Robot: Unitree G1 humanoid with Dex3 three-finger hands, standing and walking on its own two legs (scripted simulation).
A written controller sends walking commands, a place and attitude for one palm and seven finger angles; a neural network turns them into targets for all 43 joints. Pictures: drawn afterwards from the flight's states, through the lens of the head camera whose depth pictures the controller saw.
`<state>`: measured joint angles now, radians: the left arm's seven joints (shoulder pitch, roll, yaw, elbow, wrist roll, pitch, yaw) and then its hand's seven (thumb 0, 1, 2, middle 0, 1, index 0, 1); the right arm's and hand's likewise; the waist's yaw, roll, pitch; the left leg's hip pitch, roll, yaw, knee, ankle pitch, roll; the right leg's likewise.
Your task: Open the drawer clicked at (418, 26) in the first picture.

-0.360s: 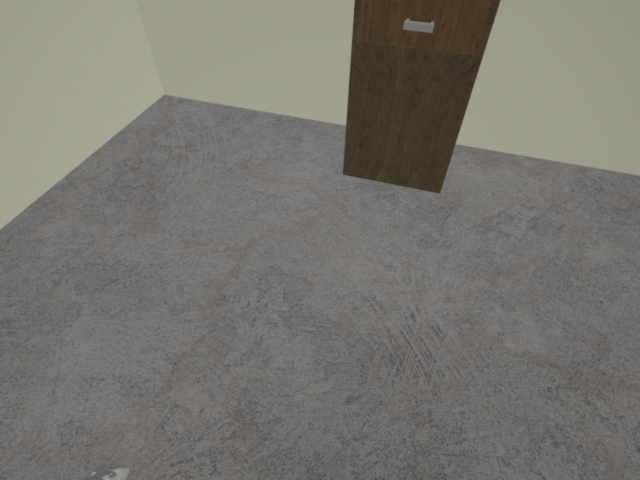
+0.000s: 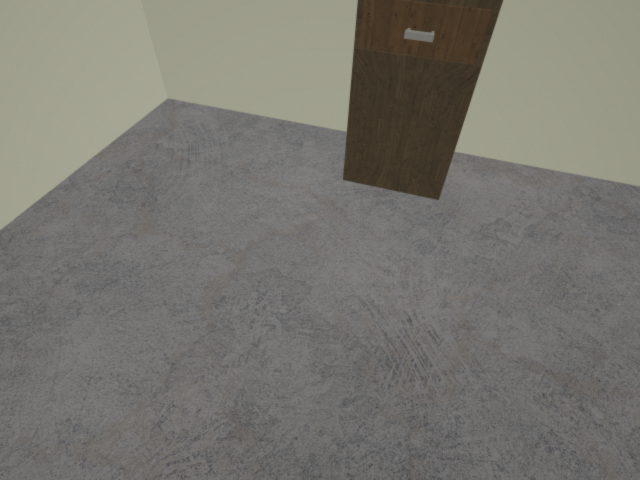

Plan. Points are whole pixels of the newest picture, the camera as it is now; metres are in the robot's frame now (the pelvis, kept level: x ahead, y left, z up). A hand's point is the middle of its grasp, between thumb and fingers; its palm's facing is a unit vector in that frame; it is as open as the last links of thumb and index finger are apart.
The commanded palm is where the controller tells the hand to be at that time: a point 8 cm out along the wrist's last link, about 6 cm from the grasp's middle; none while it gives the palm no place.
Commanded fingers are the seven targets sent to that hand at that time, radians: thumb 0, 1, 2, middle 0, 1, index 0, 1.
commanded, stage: stand and wait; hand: left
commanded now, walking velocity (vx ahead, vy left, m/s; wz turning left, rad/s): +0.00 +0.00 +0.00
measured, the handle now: (419, 33) +1.58 -0.26 -0.02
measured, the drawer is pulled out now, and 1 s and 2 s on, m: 0.00 0.00 0.00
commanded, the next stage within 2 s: look at it before walking up in 0.46 s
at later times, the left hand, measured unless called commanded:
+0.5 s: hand out of the picture +0.05 +0.25 -0.15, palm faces -0.03 -0.94 -0.34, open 7.4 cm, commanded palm none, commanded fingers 0.00 0.90 0.90 -0.20 -0.30 -0.20 -0.30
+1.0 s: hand out of the picture +0.06 +0.25 -0.15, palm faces -0.03 -0.94 -0.33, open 7.4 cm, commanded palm none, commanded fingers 0.00 0.90 0.90 -0.20 -0.30 -0.20 -0.30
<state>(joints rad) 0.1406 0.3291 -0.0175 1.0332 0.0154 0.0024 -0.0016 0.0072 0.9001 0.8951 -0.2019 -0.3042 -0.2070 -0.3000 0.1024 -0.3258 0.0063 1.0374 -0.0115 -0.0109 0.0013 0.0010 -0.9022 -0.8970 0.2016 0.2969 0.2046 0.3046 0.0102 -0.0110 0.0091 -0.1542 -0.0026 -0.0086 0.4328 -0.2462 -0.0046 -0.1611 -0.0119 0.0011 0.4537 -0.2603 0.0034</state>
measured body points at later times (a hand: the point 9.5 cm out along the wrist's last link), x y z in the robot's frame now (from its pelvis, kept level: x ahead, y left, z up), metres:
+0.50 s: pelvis -0.02 +0.00 +0.00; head -0.02 +0.00 +0.45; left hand +0.06 +0.30 -0.13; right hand +0.06 -0.30 -0.13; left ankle -0.01 +0.12 -0.74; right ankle -0.01 -0.12 -0.74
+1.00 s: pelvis -0.01 +0.00 +0.00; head -0.01 +0.00 +0.45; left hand +0.06 +0.30 -0.13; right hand +0.07 -0.30 -0.13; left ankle -0.01 +0.12 -0.74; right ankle -0.01 -0.12 -0.74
